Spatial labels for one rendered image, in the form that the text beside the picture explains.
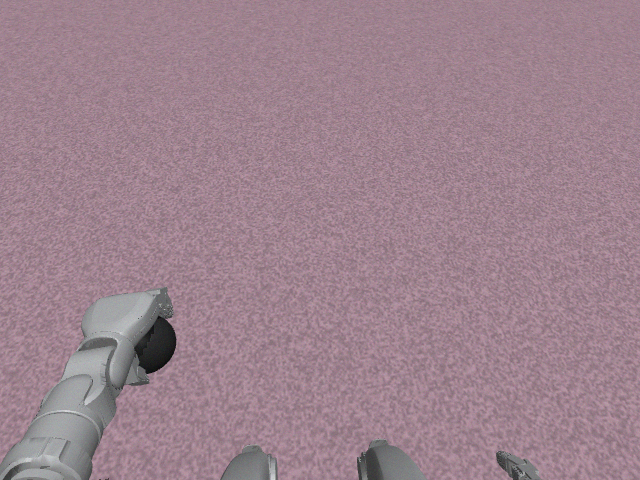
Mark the right robot hand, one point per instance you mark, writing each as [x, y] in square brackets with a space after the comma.
[517, 468]

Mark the left robot hand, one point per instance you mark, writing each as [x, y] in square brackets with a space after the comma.
[131, 315]

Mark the ball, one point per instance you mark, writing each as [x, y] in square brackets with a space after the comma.
[157, 347]

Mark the left robot arm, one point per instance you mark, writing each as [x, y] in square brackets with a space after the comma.
[62, 438]

